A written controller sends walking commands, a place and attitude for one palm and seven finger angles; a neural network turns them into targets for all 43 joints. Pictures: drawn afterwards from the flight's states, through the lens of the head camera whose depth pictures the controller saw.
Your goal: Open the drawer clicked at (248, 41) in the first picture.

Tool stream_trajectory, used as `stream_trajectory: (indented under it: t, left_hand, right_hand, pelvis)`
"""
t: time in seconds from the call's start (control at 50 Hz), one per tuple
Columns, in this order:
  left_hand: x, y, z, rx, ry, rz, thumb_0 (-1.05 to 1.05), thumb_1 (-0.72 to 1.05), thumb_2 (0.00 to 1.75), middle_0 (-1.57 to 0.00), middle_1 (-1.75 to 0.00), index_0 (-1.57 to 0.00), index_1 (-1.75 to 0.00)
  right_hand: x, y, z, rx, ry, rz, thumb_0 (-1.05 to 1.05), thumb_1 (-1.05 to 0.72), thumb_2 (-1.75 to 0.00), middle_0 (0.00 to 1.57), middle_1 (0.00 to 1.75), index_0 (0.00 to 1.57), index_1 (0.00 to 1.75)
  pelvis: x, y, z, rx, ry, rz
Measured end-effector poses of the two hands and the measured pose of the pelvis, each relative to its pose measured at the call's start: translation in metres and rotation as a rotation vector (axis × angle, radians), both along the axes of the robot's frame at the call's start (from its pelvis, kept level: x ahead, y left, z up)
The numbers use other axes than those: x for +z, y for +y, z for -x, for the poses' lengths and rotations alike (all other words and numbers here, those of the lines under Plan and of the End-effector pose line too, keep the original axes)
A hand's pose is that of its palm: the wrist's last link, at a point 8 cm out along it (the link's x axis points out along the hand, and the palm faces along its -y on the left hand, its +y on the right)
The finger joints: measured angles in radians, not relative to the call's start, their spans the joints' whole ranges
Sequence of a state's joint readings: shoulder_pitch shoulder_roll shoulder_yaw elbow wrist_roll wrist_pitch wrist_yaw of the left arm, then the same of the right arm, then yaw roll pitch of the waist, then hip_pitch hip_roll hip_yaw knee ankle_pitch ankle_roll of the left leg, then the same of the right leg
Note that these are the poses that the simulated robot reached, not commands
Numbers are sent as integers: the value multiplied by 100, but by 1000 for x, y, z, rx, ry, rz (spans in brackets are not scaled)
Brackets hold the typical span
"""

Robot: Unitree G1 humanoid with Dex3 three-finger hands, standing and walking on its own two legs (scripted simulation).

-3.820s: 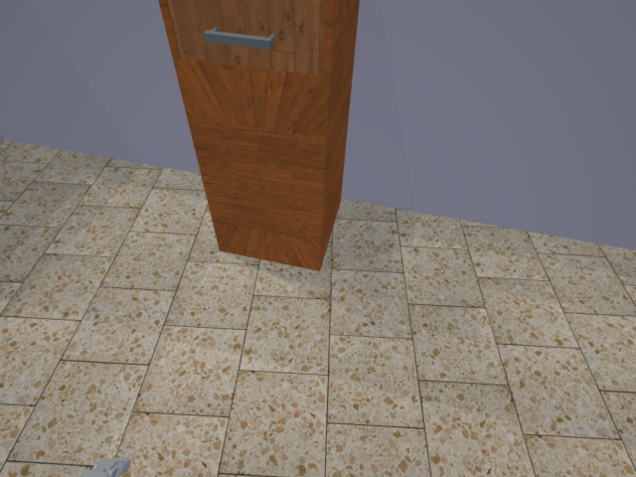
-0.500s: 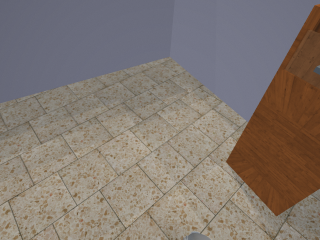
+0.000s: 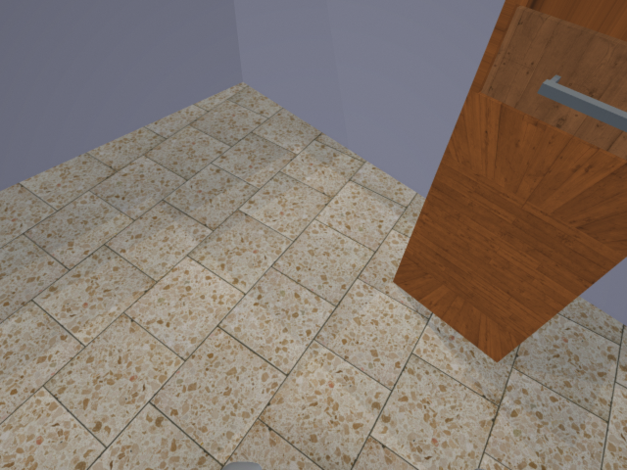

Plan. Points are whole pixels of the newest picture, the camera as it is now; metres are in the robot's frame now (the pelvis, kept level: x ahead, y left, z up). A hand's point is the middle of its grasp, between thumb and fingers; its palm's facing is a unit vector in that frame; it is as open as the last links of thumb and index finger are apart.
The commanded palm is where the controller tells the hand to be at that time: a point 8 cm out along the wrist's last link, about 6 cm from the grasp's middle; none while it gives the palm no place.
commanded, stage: turn to face it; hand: left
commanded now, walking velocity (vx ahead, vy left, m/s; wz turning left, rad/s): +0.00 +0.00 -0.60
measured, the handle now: (593, 101) +0.69 -0.41 +0.13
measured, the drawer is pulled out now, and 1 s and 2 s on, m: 0.00 0.00 0.00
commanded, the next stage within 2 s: take the last steps up to it in 1.08 s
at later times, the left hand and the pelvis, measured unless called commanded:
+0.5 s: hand (199, 445) +0.17 +0.18 -0.16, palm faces -0.35 -0.91 -0.22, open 7.4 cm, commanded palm none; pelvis -0.01 +0.02 +0.00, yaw -21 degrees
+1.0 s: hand (227, 463) +0.15 +0.13 -0.16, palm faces -0.49 -0.84 -0.22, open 7.4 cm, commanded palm none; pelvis -0.01 +0.00 +0.00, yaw -33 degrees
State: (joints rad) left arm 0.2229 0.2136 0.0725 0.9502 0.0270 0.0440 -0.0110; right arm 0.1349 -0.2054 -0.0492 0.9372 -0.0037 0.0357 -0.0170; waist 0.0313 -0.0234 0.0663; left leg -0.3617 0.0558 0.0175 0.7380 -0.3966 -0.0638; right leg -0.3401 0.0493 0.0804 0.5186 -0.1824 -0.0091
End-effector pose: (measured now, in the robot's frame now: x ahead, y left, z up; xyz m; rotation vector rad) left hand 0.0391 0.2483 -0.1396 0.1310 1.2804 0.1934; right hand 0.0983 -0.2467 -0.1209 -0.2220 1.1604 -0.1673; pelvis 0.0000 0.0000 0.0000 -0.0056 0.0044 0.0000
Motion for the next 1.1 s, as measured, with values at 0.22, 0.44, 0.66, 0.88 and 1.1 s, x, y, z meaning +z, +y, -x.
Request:
stream_trajectory:
  t: [0.22,0.44,0.66,0.88,1.1]
  left_hand:
    - [4,51,-60,-152,-40,3,1,91,90,-20,-30,-19,-30]
    - [10,9,-118,-374,-35,0,1,91,90,-20,-30,-19,-30]
    - [28,-83,-160,-567,-186,-38,1,91,90,-20,-30,-20,-30]
    - [29,-90,-137,-610,-105,-23,1,90,90,-20,-30,-20,-30]
    - [-9,-44,-129,-602,19,14,1,90,90,-20,-30,-20,-30]
  right_hand:
    - [23,41,39,-130,-33,26,1,-91,-89,20,30,20,30]
    - [3,40,133,-369,86,-28,1,-91,-89,20,30,20,30]
    - [-32,3,219,-557,203,-86,1,-91,-89,20,30,20,29]
    - [-13,-14,186,-588,52,-64,1,-91,-89,20,30,20,29]
    - [6,12,149,-603,-31,21,1,-91,-89,20,30,20,29]
  pelvis:
    - [10,39,-2,-158,-11,31]
    - [8,34,2,-315,-5,17]
    - [-5,-5,14,-442,-18,-20]
    - [8,-10,14,-536,-10,-24]
    - [-2,22,-3,-611,2,17]
